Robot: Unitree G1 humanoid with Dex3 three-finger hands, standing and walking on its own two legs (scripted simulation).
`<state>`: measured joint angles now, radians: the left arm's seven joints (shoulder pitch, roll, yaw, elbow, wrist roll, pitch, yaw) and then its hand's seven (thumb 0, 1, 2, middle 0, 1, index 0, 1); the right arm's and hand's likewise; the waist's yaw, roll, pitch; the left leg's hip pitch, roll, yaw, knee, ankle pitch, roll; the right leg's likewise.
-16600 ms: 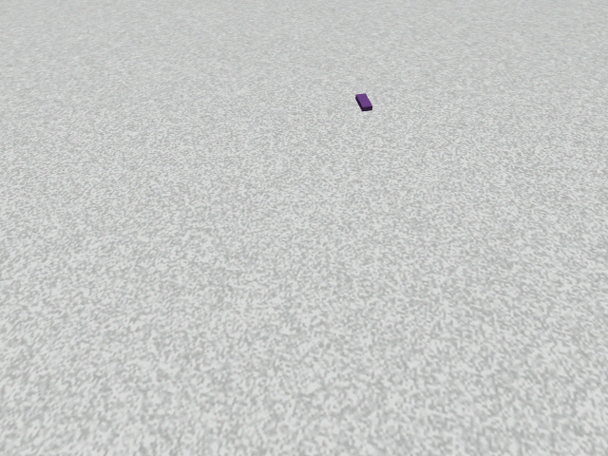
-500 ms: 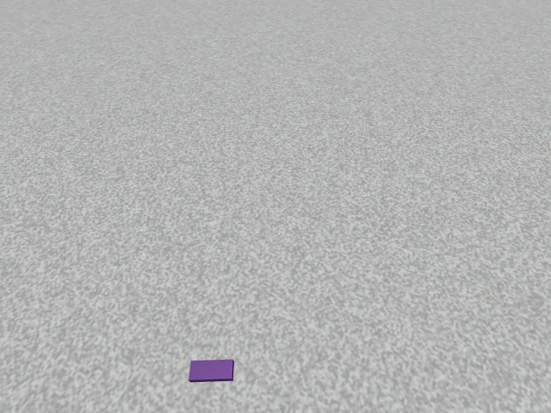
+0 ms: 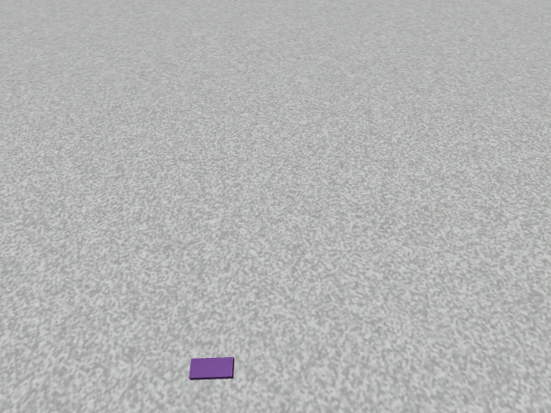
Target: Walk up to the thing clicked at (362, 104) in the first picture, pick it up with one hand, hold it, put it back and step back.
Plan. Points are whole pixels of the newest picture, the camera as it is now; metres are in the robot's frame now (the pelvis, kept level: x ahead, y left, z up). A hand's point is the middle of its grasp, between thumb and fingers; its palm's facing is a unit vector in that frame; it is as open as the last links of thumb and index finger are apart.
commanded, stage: rise first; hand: left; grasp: from above
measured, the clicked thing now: (212, 368) +0.39 +0.25 -0.77
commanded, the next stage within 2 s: none
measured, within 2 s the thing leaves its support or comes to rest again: neither
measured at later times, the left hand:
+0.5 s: hand out of the picture +0.14 +0.26 -0.19, palm faces -0.08 -0.91 -0.40, open 12.0 cm
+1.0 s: hand out of the picture +0.12 +0.27 -0.26, palm faces -0.22 -0.84 -0.50, open 14.3 cm
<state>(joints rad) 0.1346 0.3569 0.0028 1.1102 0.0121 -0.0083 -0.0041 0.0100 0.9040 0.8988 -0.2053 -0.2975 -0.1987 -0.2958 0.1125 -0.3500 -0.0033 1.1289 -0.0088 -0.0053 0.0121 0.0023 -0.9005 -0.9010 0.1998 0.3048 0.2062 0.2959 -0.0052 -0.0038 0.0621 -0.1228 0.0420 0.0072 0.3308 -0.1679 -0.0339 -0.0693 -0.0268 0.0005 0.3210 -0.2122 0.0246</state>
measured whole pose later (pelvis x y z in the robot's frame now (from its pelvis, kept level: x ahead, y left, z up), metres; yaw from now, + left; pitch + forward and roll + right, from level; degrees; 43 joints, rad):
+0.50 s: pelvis -0.01 +0.01 -0.04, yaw +0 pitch +10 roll -1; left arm 0.03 0.32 0.16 0.89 0.19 0.10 -0.01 0.01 -0.10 0.90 -0.18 -0.89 -0.18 -0.89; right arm 0.25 -0.24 -0.03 0.69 0.02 -0.06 0.00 0.01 -0.89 -0.90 0.20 0.30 0.21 0.30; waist -0.04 0.00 -0.04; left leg -0.61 0.05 -0.01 0.79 -0.35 -0.03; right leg -0.55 -0.02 0.01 0.78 -0.40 0.03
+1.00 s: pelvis -0.02 +0.02 -0.12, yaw +0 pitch +21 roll -3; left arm 0.28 0.32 0.13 0.39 0.32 0.19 0.01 0.00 -0.57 1.00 -0.10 -1.03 -0.08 -1.04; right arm 0.16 -0.23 -0.03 0.54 0.00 -0.14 0.01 0.01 -0.91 -0.90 0.20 0.30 0.21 0.30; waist -0.02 0.00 -0.14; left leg -1.10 0.05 -0.05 1.29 -0.55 -0.02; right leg -1.01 -0.02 -0.01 1.24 -0.60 0.04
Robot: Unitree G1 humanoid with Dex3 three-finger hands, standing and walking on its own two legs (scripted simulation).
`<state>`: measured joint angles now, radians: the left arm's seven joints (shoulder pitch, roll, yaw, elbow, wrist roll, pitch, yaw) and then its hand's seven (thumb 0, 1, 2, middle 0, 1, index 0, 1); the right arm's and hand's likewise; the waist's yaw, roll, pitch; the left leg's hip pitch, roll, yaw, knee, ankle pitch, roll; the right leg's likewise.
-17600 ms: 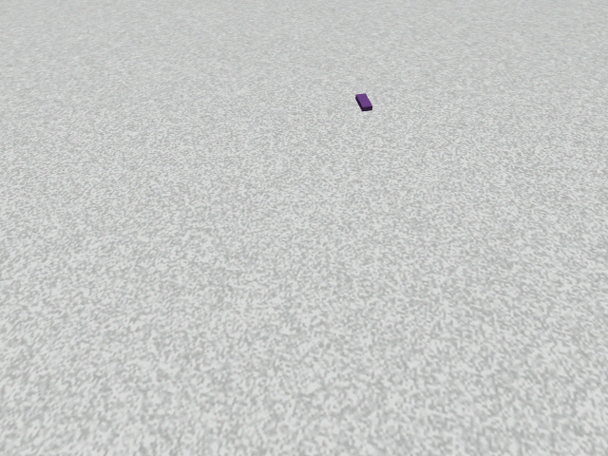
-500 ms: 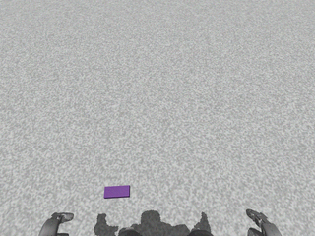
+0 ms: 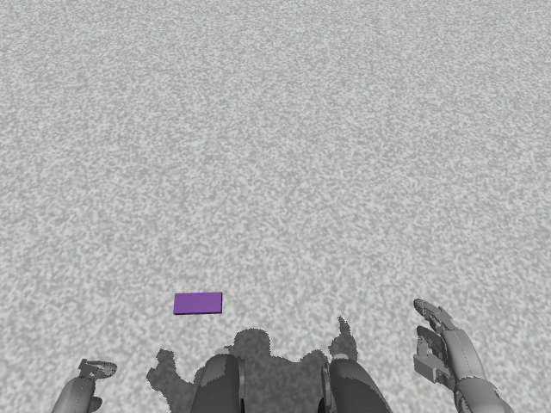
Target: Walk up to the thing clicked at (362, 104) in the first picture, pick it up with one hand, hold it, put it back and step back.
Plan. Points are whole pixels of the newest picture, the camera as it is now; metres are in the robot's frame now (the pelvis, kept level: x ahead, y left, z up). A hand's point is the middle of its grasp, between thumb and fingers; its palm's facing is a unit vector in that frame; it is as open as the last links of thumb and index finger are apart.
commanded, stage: rise first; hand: left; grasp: from above
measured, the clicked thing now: (198, 303) +0.41 +0.24 -0.64
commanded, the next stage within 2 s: none
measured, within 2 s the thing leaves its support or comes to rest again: neither
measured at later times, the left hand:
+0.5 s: hand (143, 353) +0.24 +0.29 -0.33, palm faces -0.45 -0.41 -0.79, open 14.1 cm
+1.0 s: hand (158, 325) +0.31 +0.30 -0.45, palm faces -0.46 -0.11 -0.88, open 14.4 cm
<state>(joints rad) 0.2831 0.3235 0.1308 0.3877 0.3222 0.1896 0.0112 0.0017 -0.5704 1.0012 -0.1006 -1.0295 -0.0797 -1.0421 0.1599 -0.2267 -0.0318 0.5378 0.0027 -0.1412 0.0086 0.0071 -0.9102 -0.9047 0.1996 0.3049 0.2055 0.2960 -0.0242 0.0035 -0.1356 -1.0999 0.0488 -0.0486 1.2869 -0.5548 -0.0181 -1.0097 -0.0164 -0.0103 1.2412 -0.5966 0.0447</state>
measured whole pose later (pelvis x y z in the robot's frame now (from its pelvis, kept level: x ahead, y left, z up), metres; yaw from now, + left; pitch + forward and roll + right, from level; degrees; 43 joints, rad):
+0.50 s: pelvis -0.06 -0.01 -0.19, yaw -3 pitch +33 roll -4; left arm -0.27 0.52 0.15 0.76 0.78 -0.15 0.12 0.00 -0.55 1.02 -0.13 -0.99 -0.10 -1.01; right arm 0.04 -0.29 -0.06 0.68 -0.02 -0.15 0.06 0.01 -0.91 -0.91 0.20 0.30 0.21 0.30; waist -0.01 0.01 -0.15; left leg -1.90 0.05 -0.10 1.96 -0.65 -0.04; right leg -1.81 0.01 -0.01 1.95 -0.73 0.05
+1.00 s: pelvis -0.09 +0.00 -0.30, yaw -7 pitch +31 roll -7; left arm -0.62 0.70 0.17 1.15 1.17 -0.35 0.29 0.00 -0.56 1.07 -0.08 -0.95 -0.05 -0.97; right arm 0.13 -0.27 -0.03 0.79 -0.10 -0.02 0.10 0.00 -0.89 -0.90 0.20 0.30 0.21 0.30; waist -0.09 -0.02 -0.09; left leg -2.22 0.03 -0.16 2.29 -0.62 -0.03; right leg -2.10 0.05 -0.03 2.25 -0.70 0.05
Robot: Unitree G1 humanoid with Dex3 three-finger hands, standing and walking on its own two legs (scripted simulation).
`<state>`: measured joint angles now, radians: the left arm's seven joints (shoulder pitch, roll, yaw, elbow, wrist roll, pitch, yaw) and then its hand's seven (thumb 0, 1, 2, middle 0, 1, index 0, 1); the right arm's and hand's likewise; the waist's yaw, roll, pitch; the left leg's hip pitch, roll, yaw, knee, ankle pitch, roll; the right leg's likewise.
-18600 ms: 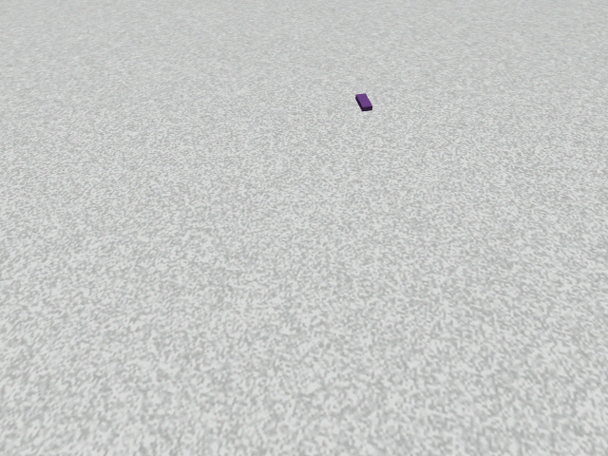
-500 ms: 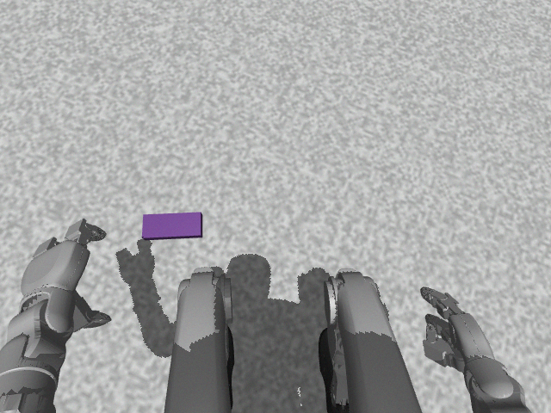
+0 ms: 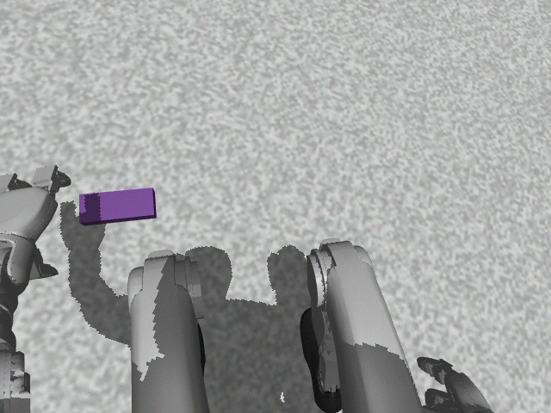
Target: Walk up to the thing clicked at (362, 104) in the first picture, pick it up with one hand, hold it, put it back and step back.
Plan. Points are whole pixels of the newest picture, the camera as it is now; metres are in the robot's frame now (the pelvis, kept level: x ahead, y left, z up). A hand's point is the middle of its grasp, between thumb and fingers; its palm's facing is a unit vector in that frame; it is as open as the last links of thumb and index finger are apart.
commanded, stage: rise first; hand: left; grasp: from above
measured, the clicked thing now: (118, 206) +0.47 +0.30 -0.35
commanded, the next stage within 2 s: none
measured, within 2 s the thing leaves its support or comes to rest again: neither
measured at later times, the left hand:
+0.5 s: hand (61, 225) +0.39 +0.34 -0.20, palm faces -0.44 -0.09 -0.89, open 14.1 cm
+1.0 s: hand (74, 219) +0.41 +0.33 -0.23, palm faces -0.45 -0.11 -0.88, open 14.1 cm
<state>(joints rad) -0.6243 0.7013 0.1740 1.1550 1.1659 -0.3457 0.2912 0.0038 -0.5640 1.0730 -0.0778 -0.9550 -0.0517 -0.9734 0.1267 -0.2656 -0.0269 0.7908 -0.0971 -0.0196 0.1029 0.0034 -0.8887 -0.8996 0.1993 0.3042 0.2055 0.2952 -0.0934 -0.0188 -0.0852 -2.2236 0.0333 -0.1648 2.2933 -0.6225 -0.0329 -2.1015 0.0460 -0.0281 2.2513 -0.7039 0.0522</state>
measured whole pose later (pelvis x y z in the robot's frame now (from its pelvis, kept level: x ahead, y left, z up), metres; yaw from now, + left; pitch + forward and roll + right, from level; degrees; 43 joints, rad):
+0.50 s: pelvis +0.01 +0.00 -0.04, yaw -1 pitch +31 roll -8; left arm -0.76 0.75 0.16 1.37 1.31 -0.35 0.44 0.00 -0.51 1.00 -0.09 -0.97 -0.08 -0.96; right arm 0.06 -0.24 0.01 0.80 -0.16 -0.03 0.12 0.00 -0.90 -0.90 0.20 0.30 0.21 0.30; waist -0.14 -0.05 -0.06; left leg -2.33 0.02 -0.19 2.42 -0.63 -0.04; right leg -2.20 0.06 -0.03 2.37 -0.72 0.06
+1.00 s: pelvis +0.01 +0.00 -0.05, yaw -2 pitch +31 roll -8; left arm -0.78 0.79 0.20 1.42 1.30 -0.36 0.46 0.00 -0.52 1.00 -0.09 -1.00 -0.08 -0.99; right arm 0.05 -0.26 0.04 0.80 -0.20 -0.03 0.14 0.00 -0.90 -0.90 0.20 0.30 0.21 0.30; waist -0.16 -0.06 -0.02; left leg -2.34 0.03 -0.22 2.46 -0.67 -0.06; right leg -2.22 0.07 -0.05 2.41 -0.73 0.07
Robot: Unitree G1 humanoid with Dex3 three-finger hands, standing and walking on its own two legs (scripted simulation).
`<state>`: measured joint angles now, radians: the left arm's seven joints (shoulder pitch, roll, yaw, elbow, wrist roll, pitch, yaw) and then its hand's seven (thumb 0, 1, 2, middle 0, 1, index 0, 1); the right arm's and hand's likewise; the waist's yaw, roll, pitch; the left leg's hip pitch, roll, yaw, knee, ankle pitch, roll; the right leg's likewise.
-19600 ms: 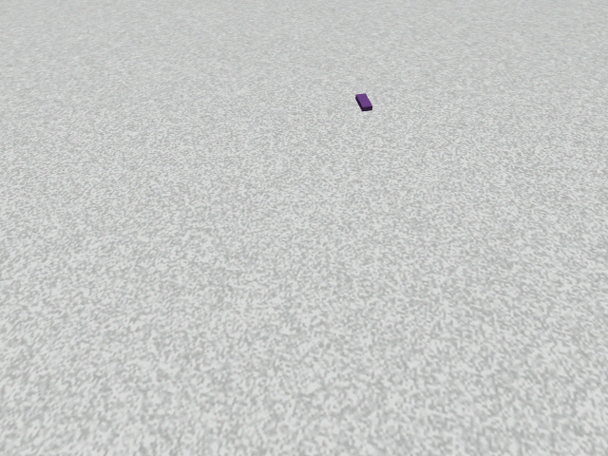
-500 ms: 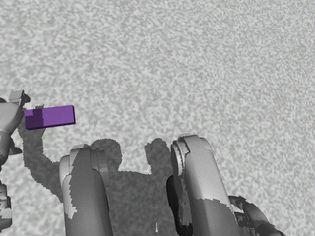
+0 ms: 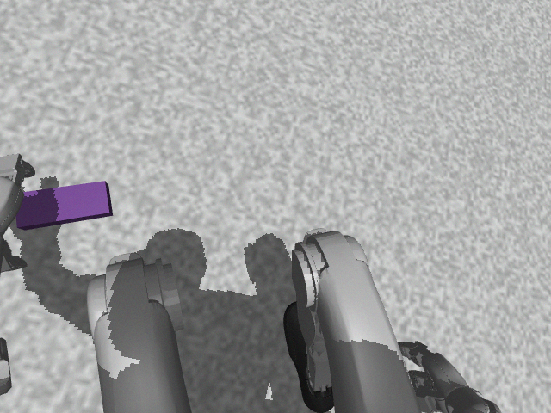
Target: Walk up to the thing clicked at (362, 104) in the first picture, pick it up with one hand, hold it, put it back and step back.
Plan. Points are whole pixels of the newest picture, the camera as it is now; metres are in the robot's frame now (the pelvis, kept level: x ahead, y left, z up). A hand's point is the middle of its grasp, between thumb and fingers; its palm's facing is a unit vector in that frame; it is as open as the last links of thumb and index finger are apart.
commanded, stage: rise first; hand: left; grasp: from above
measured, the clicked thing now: (65, 205) +0.44 +0.32 -0.30
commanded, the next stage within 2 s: approach in 1.48 s
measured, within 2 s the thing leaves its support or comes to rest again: neither
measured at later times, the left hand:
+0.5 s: hand (14, 222) +0.39 +0.35 -0.19, palm faces -0.45 -0.13 -0.89, open 14.1 cm
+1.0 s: hand (9, 220) +0.39 +0.35 -0.19, palm faces -0.44 -0.14 -0.89, open 14.2 cm
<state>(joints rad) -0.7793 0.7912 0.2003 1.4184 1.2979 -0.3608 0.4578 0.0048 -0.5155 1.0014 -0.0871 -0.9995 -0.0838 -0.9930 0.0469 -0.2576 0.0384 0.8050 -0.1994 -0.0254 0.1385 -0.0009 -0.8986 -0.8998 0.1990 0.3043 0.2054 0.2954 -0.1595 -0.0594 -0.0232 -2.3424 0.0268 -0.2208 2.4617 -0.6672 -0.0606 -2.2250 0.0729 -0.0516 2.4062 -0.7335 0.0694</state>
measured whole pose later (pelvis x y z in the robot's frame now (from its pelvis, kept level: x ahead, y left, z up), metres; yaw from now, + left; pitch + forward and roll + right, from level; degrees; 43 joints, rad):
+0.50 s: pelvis +0.00 +0.00 -0.01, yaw -1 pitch +30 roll -9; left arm -0.82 0.82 0.20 1.49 1.32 -0.34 0.50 0.00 -0.54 1.03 -0.11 -0.98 -0.09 -0.99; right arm 0.04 -0.25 0.07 0.81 -0.23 -0.05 0.15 0.00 -0.90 -0.90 0.20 0.30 0.21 0.30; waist -0.19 -0.07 -0.01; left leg -2.36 0.02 -0.23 2.49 -0.67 -0.06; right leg -2.23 0.08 -0.06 2.42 -0.73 0.07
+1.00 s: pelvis +0.00 +0.00 -0.01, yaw -1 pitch +30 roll -10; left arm -0.81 0.84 0.21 1.46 1.31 -0.35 0.47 0.00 -0.55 1.04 -0.10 -0.99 -0.07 -1.00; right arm 0.05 -0.26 0.09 0.80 -0.23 -0.05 0.16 0.00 -0.90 -0.90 0.20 0.30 0.21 0.30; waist -0.19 -0.07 0.00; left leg -2.36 0.02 -0.24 2.49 -0.67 -0.05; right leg -2.23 0.08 -0.07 2.42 -0.73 0.07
